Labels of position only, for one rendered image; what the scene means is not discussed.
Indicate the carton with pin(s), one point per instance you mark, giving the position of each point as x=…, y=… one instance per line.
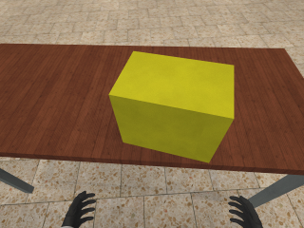
x=175, y=105

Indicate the right robot hand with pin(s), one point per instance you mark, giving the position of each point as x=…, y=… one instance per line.
x=249, y=215

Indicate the left robot hand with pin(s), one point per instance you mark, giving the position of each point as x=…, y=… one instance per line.
x=74, y=213

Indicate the table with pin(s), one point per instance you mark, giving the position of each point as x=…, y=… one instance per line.
x=55, y=105

